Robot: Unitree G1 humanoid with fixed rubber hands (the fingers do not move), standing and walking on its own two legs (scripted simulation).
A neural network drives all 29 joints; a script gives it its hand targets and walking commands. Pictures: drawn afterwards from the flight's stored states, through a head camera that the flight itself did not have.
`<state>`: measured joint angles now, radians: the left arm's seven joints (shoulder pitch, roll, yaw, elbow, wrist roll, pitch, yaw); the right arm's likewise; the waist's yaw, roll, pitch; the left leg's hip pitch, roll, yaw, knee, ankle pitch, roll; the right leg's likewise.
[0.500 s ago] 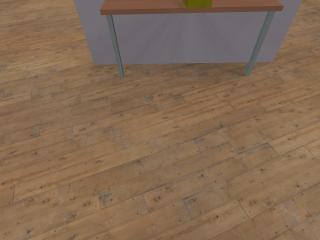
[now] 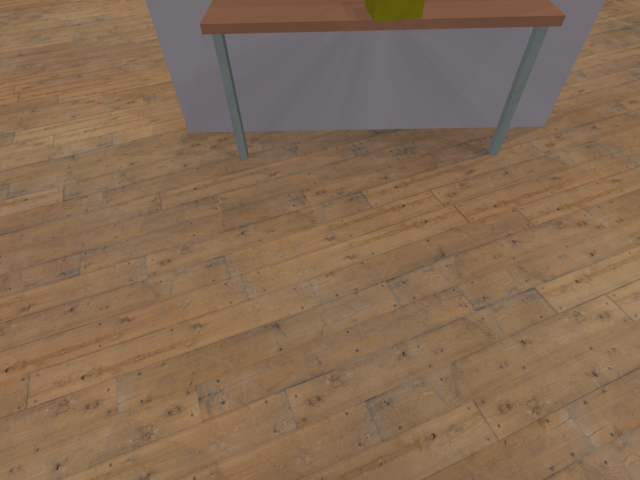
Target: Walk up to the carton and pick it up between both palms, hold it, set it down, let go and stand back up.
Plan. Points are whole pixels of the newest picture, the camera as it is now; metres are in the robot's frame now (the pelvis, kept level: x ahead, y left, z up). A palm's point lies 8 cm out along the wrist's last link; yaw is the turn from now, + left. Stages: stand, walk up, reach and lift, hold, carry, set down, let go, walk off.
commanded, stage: stand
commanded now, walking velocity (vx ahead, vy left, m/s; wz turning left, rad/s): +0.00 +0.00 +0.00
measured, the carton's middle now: out of the picture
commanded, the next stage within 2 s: walk up in 0.20 s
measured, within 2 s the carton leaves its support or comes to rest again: neither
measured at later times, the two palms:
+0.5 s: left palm out of the picture -0.01 +0.20 -0.14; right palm out of the picture -0.02 -0.22 -0.14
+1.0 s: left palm out of the picture +0.10 +0.09 -0.11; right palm (561, 385) +0.27 -0.33 -0.11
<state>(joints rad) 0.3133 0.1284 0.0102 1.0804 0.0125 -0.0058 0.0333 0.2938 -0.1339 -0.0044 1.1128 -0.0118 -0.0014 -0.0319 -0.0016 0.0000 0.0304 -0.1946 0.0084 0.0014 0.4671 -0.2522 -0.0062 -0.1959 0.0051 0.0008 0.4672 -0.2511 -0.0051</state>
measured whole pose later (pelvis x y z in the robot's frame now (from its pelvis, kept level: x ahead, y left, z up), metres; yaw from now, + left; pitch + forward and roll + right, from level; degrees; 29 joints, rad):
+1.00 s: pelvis +0.15 -0.10 +0.00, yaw -7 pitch +0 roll +0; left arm 0.64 0.05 0.02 0.81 0.03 -0.11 0.00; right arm 0.20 -0.19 -0.01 0.73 -0.04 -0.01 0.06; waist 0.06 0.06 -0.03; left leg -0.73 0.11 0.05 1.00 -0.05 -0.04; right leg -0.04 0.04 -0.07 0.34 -0.31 -0.06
